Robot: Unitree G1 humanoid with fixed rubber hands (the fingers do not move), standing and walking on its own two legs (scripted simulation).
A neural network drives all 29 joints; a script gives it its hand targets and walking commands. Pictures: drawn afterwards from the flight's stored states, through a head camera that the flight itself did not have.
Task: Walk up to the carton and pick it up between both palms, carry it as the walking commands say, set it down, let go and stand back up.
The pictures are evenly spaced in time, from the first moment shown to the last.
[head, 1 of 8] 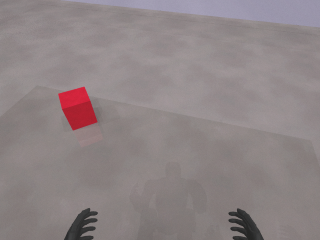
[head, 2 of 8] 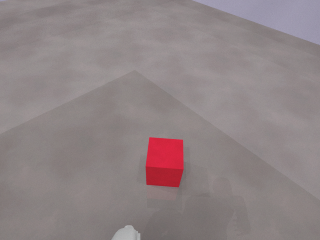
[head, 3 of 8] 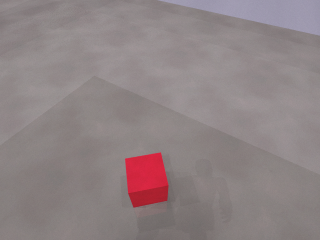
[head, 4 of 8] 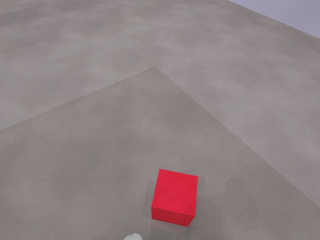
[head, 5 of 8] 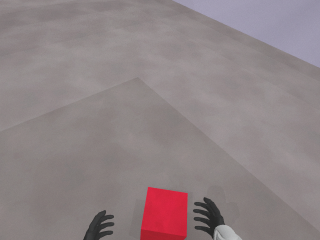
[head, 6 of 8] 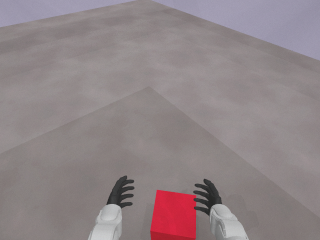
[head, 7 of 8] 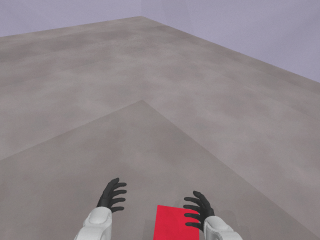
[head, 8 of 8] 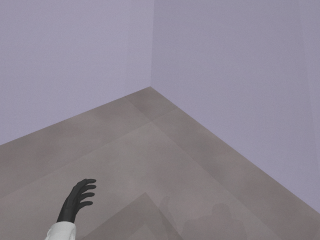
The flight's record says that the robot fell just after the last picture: no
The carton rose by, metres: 0.08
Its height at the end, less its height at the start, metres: -0.02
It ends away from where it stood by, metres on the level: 1.70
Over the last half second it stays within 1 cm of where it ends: no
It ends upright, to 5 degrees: no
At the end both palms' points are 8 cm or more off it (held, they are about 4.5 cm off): yes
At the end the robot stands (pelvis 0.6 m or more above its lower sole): yes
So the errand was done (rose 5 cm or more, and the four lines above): no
